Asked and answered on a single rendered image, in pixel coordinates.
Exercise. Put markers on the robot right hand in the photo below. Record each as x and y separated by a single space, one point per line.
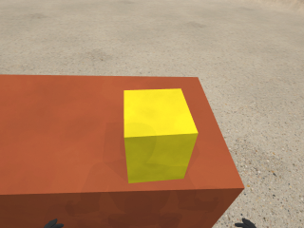
246 224

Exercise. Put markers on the robot left hand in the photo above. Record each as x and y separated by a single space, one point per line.
52 224

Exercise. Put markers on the carton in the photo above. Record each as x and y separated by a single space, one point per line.
159 134

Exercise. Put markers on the pedestal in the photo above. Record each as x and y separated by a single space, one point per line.
62 156

